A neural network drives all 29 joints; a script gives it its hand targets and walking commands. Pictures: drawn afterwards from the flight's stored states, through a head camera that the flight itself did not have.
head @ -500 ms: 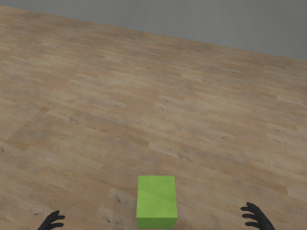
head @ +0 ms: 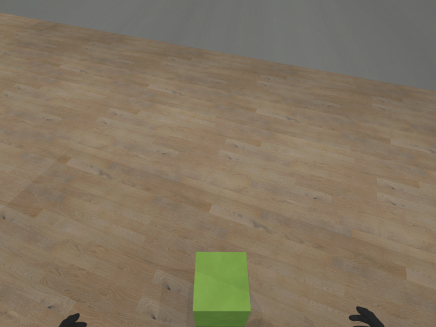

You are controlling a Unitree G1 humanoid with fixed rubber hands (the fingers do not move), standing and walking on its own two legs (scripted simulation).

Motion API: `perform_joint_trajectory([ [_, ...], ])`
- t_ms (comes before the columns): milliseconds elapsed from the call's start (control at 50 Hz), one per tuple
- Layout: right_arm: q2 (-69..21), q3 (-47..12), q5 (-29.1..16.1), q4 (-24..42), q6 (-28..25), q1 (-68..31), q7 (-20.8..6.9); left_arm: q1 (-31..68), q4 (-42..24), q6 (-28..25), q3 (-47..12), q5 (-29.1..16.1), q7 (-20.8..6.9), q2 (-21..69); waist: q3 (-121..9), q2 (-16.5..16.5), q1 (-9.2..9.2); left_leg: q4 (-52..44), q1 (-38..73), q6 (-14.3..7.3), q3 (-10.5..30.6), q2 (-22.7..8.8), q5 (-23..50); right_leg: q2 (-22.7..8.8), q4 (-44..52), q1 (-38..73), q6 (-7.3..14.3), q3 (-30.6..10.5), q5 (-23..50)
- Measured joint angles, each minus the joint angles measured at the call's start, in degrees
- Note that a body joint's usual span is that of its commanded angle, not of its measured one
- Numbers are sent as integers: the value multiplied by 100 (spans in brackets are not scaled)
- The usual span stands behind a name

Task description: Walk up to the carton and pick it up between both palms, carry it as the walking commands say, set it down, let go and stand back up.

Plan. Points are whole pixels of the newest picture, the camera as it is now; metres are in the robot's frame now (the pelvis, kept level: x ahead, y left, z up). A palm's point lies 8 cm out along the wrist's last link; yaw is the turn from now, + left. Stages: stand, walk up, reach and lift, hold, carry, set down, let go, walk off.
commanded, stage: stand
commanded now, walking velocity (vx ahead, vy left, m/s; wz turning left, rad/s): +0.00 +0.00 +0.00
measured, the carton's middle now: (220, 290) +0.39 -0.02 -0.65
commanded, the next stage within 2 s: none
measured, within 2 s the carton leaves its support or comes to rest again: neither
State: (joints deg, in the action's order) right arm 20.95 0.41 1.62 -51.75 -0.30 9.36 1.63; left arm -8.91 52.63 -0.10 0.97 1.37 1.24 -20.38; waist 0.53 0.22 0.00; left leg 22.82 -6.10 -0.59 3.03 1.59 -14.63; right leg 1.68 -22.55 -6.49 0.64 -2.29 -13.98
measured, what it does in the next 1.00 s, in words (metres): stands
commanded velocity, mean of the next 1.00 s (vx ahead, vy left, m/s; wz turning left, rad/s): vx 0.00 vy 0.00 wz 0.00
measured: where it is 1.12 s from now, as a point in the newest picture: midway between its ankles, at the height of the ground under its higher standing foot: outside the picture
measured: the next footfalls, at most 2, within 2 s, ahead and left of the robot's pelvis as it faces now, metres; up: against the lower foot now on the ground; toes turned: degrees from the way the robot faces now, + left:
none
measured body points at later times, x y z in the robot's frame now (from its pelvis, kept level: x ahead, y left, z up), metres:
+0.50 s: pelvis -0.01 +0.00 +0.00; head -0.02 +0.00 +0.45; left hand +0.09 +0.31 -0.11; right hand +0.09 -0.31 -0.11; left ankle -0.02 +0.11 -0.74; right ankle -0.02 -0.11 -0.74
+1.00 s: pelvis -0.01 +0.00 +0.00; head -0.02 +0.00 +0.45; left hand +0.08 +0.32 -0.11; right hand +0.08 -0.31 -0.11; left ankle -0.02 +0.12 -0.74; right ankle -0.02 -0.11 -0.74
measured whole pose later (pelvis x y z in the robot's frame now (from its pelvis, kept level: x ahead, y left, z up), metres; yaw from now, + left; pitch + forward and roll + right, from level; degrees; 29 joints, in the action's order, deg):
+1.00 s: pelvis -0.01 +0.00 +0.00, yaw +0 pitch -3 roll +0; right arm 22.4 -0.1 0.9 -59.1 -0.8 7.3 0.9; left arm -6.8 59.9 -0.6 0.0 0.8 0.7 -22.2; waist 1.6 -0.1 0.2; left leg 18.9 -5.0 -0.8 2.9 1.8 -11.3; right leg 1.1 -18.9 -5.5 0.2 -2.6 -10.9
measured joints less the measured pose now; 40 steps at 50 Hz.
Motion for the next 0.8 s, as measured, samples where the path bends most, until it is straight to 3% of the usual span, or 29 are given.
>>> perform_joint_trajectory([
  [800,126,-49,-66,-676,-49,-174,-63,165,657,-44,-89,-55,-49,-167,92,-24,14,-352,97,-14,-11,16,309,-51,323,85,-39,-27,290],
])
